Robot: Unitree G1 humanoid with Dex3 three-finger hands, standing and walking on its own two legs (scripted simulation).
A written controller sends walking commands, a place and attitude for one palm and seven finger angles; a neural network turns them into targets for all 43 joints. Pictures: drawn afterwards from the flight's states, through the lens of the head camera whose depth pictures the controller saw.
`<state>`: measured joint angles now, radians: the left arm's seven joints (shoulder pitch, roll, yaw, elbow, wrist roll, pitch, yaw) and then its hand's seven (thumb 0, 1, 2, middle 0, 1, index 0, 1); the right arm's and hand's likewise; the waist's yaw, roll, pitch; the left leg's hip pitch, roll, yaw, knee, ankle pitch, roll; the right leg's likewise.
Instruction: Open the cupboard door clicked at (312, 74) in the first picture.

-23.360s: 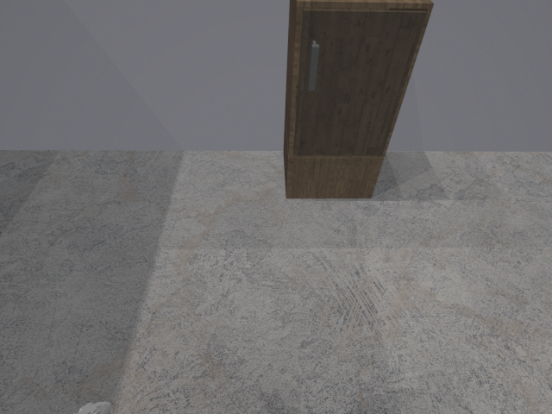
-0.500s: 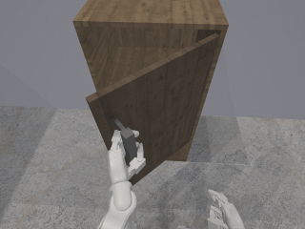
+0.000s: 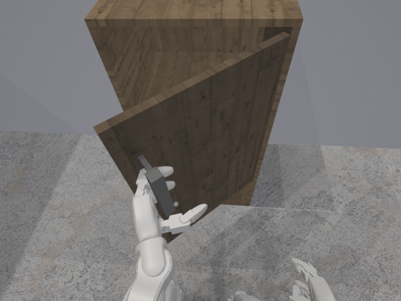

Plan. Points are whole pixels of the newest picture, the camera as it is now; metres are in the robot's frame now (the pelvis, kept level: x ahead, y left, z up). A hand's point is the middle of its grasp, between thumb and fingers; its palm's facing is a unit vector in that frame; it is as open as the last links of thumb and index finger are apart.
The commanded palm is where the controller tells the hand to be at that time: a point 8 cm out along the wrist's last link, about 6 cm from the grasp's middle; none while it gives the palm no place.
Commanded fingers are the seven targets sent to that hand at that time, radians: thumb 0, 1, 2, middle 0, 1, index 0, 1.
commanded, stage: open thumb and fingers to let go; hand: left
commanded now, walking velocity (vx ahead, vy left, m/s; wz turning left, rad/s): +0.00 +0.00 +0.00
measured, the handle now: (156, 186) +0.33 +0.10 +0.04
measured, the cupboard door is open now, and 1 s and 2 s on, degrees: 42 46 45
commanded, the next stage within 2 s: slide the hand sideways off the handle in 0.38 s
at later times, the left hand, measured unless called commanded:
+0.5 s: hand (171, 211) +0.29 +0.07 +0.03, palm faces +0.22 -0.98 -0.02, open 15.1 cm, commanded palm +0.25 +0.11 +0.03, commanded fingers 0.00 -0.50 0.30 -0.15 -0.30 -0.15 -0.30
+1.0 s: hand (162, 241) +0.23 +0.08 +0.03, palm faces -0.16 -0.99 +0.00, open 16.3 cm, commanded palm +0.21 +0.14 +0.03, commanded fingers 0.00 -0.50 0.30 -0.15 -0.30 -0.15 -0.30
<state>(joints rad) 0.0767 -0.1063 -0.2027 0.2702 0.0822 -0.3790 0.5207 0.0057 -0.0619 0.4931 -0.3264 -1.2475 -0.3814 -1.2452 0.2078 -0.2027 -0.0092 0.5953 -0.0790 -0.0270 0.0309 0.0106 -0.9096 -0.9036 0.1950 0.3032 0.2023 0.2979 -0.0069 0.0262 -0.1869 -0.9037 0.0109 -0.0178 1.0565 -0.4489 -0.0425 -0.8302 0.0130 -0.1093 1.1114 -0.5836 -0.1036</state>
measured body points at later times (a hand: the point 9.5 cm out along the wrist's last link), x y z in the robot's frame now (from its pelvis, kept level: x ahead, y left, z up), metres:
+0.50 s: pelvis -0.01 +0.03 +0.00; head +0.05 +0.02 +0.44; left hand +0.27 +0.12 +0.03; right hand +0.17 -0.18 -0.10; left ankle +0.03 +0.15 -0.66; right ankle -0.02 -0.05 -0.66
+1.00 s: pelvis -0.02 +0.06 -0.02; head +0.03 +0.05 +0.43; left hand +0.23 +0.13 +0.03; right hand +0.14 -0.17 -0.10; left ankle +0.03 +0.15 -0.66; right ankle -0.02 -0.05 -0.66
